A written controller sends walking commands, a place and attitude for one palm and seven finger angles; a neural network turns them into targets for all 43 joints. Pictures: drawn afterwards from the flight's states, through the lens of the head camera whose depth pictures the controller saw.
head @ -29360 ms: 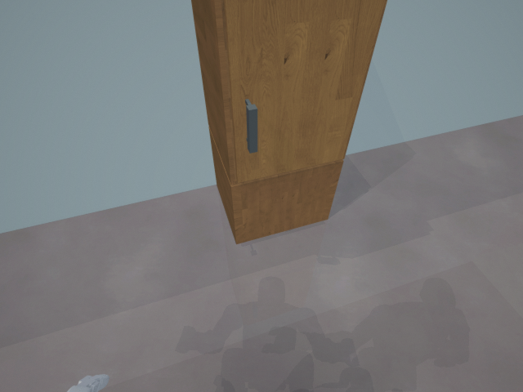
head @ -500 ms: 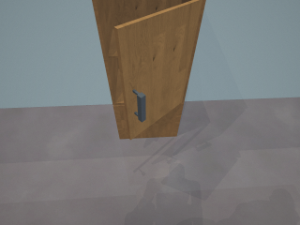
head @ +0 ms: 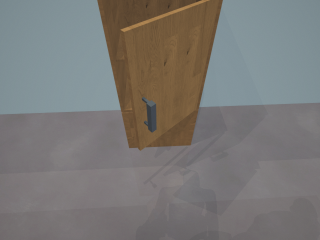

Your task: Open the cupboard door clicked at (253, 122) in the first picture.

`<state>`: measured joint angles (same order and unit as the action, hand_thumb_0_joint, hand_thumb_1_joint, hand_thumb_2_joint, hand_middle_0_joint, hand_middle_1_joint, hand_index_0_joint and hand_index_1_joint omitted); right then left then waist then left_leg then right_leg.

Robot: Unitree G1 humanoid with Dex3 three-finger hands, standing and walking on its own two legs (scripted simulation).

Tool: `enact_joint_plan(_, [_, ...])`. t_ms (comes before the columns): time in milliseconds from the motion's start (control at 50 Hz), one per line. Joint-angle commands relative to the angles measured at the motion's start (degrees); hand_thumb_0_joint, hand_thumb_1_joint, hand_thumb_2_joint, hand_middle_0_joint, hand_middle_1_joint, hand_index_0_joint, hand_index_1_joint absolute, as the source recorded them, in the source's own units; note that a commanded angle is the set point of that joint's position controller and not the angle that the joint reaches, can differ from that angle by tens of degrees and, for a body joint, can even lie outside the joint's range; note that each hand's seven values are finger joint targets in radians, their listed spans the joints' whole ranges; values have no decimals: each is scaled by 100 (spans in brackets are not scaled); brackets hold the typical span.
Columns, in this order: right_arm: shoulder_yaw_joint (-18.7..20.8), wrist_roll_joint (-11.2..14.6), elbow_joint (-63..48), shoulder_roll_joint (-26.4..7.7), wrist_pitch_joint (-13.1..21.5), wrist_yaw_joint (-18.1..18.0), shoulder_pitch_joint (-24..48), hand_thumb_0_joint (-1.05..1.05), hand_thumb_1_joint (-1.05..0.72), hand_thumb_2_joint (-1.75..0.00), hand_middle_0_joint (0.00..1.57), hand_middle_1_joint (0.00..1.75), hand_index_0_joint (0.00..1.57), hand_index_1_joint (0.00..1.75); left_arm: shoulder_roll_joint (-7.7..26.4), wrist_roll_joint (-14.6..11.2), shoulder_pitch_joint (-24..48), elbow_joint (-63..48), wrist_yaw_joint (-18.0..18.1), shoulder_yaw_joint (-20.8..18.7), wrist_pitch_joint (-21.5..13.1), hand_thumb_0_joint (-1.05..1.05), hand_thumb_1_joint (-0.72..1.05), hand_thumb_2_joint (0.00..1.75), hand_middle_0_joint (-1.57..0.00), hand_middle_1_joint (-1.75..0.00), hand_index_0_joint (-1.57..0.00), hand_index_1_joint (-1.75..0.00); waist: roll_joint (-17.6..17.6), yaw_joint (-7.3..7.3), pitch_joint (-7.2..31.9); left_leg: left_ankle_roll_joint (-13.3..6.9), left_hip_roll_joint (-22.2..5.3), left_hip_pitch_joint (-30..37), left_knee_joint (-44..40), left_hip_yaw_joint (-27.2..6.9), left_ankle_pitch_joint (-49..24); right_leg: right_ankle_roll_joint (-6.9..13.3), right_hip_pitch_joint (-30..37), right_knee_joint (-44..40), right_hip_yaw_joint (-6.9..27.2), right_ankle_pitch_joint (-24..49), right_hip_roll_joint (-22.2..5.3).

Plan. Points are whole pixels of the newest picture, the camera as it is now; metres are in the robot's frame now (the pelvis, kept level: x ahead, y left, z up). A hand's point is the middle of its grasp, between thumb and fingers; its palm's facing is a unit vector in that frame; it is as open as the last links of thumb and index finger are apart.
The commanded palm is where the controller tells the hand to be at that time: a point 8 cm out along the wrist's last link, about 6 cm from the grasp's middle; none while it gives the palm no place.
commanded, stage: look to check the result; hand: left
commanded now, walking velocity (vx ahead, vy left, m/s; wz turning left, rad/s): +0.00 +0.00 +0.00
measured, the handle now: (148, 114) +0.58 +0.08 -0.10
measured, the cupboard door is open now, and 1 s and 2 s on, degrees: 39 39 39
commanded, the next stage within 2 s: walk to a spot facing it in 0.16 s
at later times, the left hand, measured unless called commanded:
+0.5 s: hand out of the picture +0.01 +0.16 -0.18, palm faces +0.00 -0.98 -0.18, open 7.4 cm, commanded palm none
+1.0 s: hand out of the picture +0.10 +0.10 -0.15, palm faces -0.23 -0.93 -0.29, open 7.4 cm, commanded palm none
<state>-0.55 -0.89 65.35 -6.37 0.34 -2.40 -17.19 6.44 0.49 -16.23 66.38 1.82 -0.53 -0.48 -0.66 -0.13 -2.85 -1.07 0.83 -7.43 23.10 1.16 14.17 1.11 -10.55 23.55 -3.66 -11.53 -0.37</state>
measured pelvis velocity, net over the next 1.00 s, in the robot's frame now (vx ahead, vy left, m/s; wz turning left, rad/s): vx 0.01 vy -0.08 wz -0.34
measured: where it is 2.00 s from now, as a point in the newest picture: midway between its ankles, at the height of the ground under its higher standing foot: outside the picture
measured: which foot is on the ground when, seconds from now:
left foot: down 0.00-0.72, up 0.74-1.00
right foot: down 0.00-1.00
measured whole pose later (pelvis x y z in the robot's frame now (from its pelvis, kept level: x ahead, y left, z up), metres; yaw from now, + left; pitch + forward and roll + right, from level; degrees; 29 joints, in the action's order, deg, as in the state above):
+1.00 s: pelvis +0.01 -0.08 +0.00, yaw -20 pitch +1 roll +3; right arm 4.3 -0.6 52.8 -13.9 -3.3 -2.2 -3.0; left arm 9.3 0.8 -13.8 55.4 0.9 -4.0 0.7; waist -1.5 2.1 -6.7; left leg 4.0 -2.3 -28.9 64.8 -2.5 19.9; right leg 6.4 -13.4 25.2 4.9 -12.2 5.9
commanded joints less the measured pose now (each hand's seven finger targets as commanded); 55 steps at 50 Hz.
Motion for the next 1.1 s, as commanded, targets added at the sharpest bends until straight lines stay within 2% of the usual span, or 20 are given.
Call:
enact_joint_plan(0, [57,-22,-37,-471,39,-36,-539,0,-90,-90,20,30,20,30,549,6,-418,-94,37,-106,-49,0,90,90,-20,-30,-20,-30,32,6,-219,-90,-580,-386,-483,-463,-727,105,147,-434,528,495,-565])
enact_joint_plan(100, [56,-27,-25,-479,32,-33,-520,0,-90,-90,20,30,20,30,576,5,-393,-95,32,-102,-42,0,90,90,-20,-30,-20,-30,63,20,-312,-82,-568,-437,-505,-456,-638,105,130,-470,541,408,-559])
enact_joint_plan(260, [58,-19,-11,-511,51,-45,-532,0,-90,-90,20,30,20,30,601,-6,-354,-105,31,-113,-60,0,90,90,-20,-30,-20,-30,105,13,-103,-79,-591,-313,-478,-460,-891,119,318,-437,511,668,-577])
enact_joint_plan(380, [214,-25,-134,-681,-88,-129,-465,0,-90,-90,20,30,20,30,763,38,-162,-313,-19,-316,98,0,90,90,-20,-30,-20,-30,60,-27,-186,-71,-782,-183,-70,-172,-720,193,-259,-26,715,1037,-524])
enact_joint_plan(440, [327,-44,-334,-853,-141,-152,-373,0,-90,-90,20,30,20,30,782,70,27,-545,-76,-412,196,0,90,90,-20,-30,-20,-30,-210,-53,-265,-196,-1070,-223,-186,-358,-340,163,-718,361,682,559,-300])
enact_joint_plan(480, [402,-58,-487,-1046,-137,-172,-296,0,-90,-90,20,30,20,30,747,87,108,-722,-126,-456,240,0,90,90,-20,-30,-20,-30,-596,-33,-227,-405,-1458,-160,-404,-662,-313,92,-1019,974,527,201,-69])
enact_joint_plan(520, [456,-68,-622,-1174,-118,-182,-222,0,-90,-90,20,30,20,30,696,103,230,-882,-161,-499,276,0,90,90,-20,-30,-20,-30,-924,-27,-178,-771,-1992,-103,-588,-911,-767,2,-1360,2143,338,-1057,41])
enact_joint_plan(560, [459,-116,-752,-1193,-92,-175,-177,0,-90,-90,20,30,20,30,710,114,457,-1066,-192,-545,305,0,90,90,-20,-30,-20,-30,-952,-80,-267,-1021,-2247,-107,-625,-933,-1512,-50,-1674,2927,402,-1773,-74])
enact_joint_plan(620, [502,-138,-987,-1326,-77,-143,260,0,-90,-90,20,30,20,30,622,86,188,-1089,-243,-545,245,0,90,90,-20,-30,-20,-30,-585,158,-36,-772,-2097,-5,14,-252,-2353,-41,-1170,2172,245,-1461,-161])
enact_joint_plan(660, [557,-100,-1056,-1436,-96,-113,388,0,-90,-90,20,30,20,30,713,89,-167,-1001,-262,-562,197,0,90,90,-20,-30,-20,-30,-340,338,225,-375,-1726,-94,803,223,-2141,-57,-386,895,41,-320,-34])
enact_joint_plan(680, [570,-31,-1138,-1324,-110,-85,381,0,-90,-90,20,30,20,30,1019,123,-527,-919,-230,-619,134,0,90,90,-20,-30,-20,-30,546,483,420,-55,-1263,-530,1843,613,-1303,59,329,-7,619,1131,-347])
enact_joint_plan(700, [511,35,-1381,-915,-111,-38,469,0,-90,-90,20,30,20,30,1716,175,-733,-905,-138,-751,84,0,90,90,-20,-30,-20,-30,2391,550,494,311,-348,-2089,3321,953,1824,651,1118,-417,2900,2999,-1817])
enact_joint_plan(720, [528,9,-1474,-1065,-204,-45,571,0,-90,-90,20,30,20,30,1769,50,-818,-925,-93,-715,107,0,90,90,-20,-30,-20,-30,1945,566,568,325,-289,-2241,4112,191,2376,1027,948,-386,3089,3474,-2111])
enact_joint_plan(740, [543,16,-1377,-1060,-257,-38,702,0,-90,-90,20,30,20,30,1601,62,-509,-991,-35,-721,128,0,90,90,-20,-30,-20,-30,1556,443,337,280,-462,-2338,4464,-169,1990,1169,609,-483,2897,2356,-1853])
enact_joint_plan(760, [542,4,-1402,-1049,-258,-11,929,0,-90,-90,20,30,20,30,1488,73,-152,-1144,-16,-710,157,0,90,90,-20,-30,-20,-30,1287,369,11,298,-527,-2526,4582,-231,1635,1186,310,-511,2900,1729,-1630])
enact_joint_plan(780, [531,-3,-1429,-1050,-247,26,1035,0,-90,-90,20,30,20,30,1451,72,14,-1224,-14,-680,136,0,90,90,-20,-30,-20,-30,791,310,-57,337,-540,-2577,4614,-287,1302,1142,249,-445,2756,1692,-1480])
enact_joint_plan(840, [526,-10,-1409,-938,-254,64,999,0,-90,-90,20,30,20,30,1444,50,-167,-1259,-2,-659,32,0,90,90,-20,-30,-20,-30,158,274,509,425,-430,-2582,4425,-320,742,788,885,-220,2399,2554,-1136])
enact_joint_plan(940, [543,15,-1550,-1114,-305,-18,1176,0,-90,-90,20,30,20,30,1396,38,-341,-1315,2,-658,46,0,90,90,-20,-30,-20,-30,694,295,648,515,-333,-2915,4266,-461,462,211,1401,-199,2321,3283,-857])
enact_joint_plan(1020, [546,24,-1721,-1175,-320,-38,1463,0,-90,-90,20,30,20,30,1395,64,-469,-1394,-12,-654,71,0,90,90,-20,-30,-20,-30,828,319,437,545,-291,-2945,4150,-574,505,222,1093,-249,2659,3156,-829])
enact_joint_plan(1080, [535,19,-1833,-1165,-310,-27,1571,0,-90,-90,20,30,20,30,1427,74,-468,-1485,-23,-663,68,0,90,90,-20,-30,-20,-30,652,303,390,524,-272,-3004,4134,-659,462,443,955,-317,2898,2685,-883])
